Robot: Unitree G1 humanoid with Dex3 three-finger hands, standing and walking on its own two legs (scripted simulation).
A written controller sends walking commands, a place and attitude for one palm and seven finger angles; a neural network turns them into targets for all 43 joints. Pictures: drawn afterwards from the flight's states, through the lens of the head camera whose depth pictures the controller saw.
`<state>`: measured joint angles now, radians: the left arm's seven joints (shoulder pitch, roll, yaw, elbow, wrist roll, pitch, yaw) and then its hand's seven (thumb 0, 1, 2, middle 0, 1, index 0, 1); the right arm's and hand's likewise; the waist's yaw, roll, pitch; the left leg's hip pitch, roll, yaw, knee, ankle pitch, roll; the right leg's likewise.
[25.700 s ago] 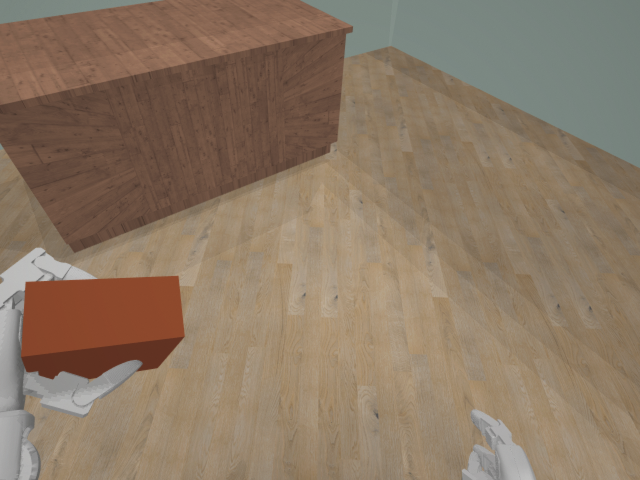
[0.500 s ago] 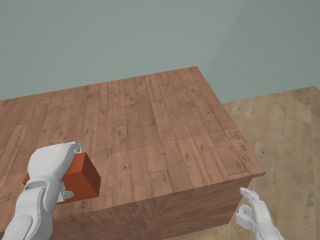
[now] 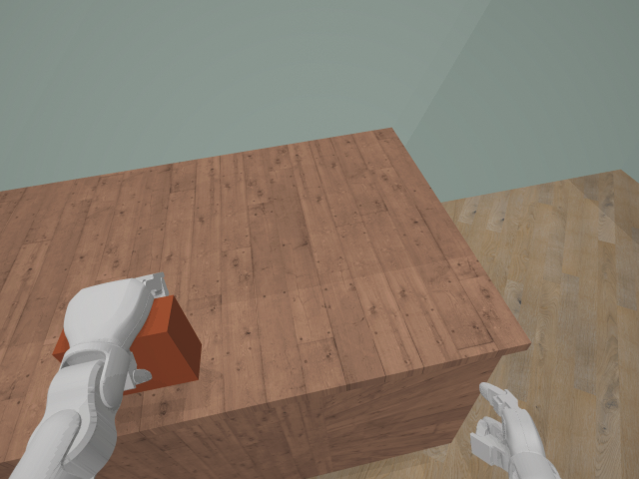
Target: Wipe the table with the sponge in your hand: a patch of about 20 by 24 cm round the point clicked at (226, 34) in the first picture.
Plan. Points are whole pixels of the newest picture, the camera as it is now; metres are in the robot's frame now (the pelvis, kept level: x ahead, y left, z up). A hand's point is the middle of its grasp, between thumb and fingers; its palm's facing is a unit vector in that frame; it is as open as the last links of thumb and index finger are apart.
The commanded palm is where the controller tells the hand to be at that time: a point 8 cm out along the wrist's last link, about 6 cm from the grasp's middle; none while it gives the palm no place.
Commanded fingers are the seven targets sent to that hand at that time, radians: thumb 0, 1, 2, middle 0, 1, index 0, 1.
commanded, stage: move the sponge above the wiping area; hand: left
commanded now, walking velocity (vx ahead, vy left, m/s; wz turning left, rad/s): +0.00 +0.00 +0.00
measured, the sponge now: (141, 356) +0.23 +0.29 +0.02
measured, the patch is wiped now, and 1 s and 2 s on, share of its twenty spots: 0.00 0.00 0.00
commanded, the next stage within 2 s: none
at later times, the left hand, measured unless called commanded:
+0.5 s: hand (146, 326) +0.26 +0.29 +0.04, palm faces -0.06 -0.07 -1.00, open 10.1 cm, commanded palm +0.24 +0.28 +0.11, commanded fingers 0.00 0.10 1.30 -1.20 -1.60 -1.20 -1.60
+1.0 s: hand (156, 328) +0.27 +0.29 +0.02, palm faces -0.12 -0.08 -0.99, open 10.1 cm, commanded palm +0.26 +0.28 +0.09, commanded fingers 0.00 0.10 1.30 -1.20 -1.60 -1.20 -1.60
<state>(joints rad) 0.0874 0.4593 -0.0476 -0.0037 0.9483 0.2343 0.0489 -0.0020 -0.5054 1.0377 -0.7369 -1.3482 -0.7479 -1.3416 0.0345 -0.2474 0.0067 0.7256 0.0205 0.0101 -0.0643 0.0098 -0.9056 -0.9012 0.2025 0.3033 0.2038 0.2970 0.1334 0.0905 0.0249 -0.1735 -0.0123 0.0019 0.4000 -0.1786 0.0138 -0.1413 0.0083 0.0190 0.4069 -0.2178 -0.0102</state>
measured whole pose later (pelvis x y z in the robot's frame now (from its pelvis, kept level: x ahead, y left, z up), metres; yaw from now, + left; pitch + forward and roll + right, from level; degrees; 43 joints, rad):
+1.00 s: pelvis +0.02 -0.01 +0.00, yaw +1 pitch +1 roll +0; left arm -0.04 0.42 -0.08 0.25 0.97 0.29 0.09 0.00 -0.50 1.04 -0.73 -1.35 -0.75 -1.34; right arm 0.06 -0.27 -0.01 0.73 0.04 0.03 -0.06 0.01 -0.91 -0.90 0.20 0.30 0.20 0.30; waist 0.10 0.07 -0.02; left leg -0.24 -0.01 -0.01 0.45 -0.22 0.01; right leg -0.20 0.01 0.01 0.45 -0.26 -0.02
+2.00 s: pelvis +0.01 -0.01 +0.00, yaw +0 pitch +1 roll +0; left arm -0.12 0.40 -0.10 0.36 0.99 0.24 0.09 0.00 -0.51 1.04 -0.73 -1.35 -0.75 -1.35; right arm 0.07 -0.25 0.00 0.72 0.04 0.05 -0.07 0.01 -0.90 -0.90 0.20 0.30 0.21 0.30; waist 0.09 0.07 -0.03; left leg -0.27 -0.01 -0.01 0.46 -0.21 0.01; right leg -0.23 0.02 0.01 0.46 -0.25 -0.02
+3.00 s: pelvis +0.01 +0.00 +0.00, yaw +0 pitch +1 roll +0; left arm -0.02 0.40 -0.09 0.19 1.02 0.21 0.19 0.00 -0.51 1.04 -0.74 -1.35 -0.75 -1.34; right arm 0.06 -0.26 -0.03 0.73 0.03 0.04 -0.06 0.01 -0.91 -0.90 0.20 0.30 0.20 0.30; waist 0.12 0.07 -0.03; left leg -0.25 -0.01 -0.01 0.47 -0.23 0.01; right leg -0.21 0.02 0.02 0.47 -0.26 -0.02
